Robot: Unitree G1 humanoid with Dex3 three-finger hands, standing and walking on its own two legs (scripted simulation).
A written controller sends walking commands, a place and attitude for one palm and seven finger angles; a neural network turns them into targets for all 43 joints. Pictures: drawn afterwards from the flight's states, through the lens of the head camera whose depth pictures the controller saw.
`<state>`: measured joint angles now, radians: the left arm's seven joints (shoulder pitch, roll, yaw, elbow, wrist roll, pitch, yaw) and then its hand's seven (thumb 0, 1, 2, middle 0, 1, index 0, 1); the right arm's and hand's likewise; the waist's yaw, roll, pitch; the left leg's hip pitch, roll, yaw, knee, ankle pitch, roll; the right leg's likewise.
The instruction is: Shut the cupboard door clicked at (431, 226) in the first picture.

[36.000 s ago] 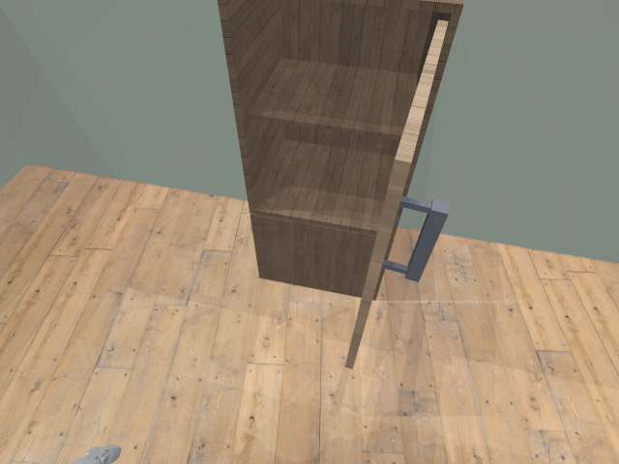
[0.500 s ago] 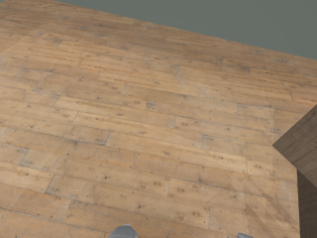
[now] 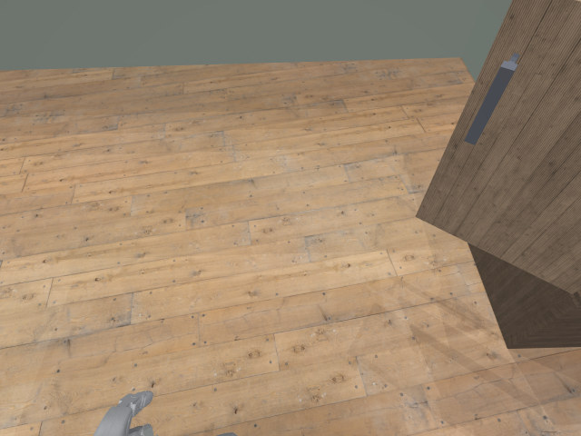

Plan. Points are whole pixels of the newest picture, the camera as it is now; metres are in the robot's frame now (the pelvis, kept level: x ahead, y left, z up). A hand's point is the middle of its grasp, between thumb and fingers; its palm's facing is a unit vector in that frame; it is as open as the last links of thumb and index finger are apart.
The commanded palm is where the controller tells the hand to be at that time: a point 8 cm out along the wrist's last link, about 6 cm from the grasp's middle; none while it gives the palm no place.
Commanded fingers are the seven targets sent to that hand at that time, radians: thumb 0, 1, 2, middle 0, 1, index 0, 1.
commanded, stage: turn to face it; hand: left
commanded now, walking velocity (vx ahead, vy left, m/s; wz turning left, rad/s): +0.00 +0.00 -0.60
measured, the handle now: (491, 100) +0.66 -0.34 +0.07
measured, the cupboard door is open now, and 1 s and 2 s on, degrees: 53 53 53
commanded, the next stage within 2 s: take the last steps up to it in 0.96 s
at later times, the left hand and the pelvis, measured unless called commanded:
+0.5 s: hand (163, 409) +0.17 +0.22 -0.15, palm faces -0.26 -0.94 -0.20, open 7.4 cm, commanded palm none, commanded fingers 0.00 0.90 0.90 -0.20 -0.30 -0.20 -0.30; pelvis +0.02 +0.04 +0.02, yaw -18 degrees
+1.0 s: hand (217, 397) +0.19 +0.13 -0.15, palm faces -0.48 -0.85 -0.21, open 7.4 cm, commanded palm none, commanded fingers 0.00 0.90 0.90 -0.20 -0.30 -0.20 -0.30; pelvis +0.03 +0.01 +0.01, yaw -30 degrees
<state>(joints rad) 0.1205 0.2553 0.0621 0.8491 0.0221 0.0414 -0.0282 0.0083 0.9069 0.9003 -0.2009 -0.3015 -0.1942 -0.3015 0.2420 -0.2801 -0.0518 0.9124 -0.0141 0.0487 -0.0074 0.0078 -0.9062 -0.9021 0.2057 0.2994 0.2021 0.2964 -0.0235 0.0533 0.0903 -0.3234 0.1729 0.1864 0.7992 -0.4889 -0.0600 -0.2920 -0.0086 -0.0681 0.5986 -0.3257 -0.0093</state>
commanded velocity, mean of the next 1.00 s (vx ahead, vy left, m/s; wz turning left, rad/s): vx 0.00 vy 0.00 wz -0.45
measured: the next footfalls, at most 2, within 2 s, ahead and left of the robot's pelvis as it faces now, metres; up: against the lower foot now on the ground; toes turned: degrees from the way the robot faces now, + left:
left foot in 0.30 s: +0.09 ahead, +0.13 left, +0.00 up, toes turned -7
right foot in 0.70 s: -0.01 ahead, -0.11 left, +0.00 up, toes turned -29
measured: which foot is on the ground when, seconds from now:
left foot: up 0.00-0.28, down 0.30-0.70, up 0.72-1.00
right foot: down 0.00-0.30, up 0.32-0.68, down 0.70-1.00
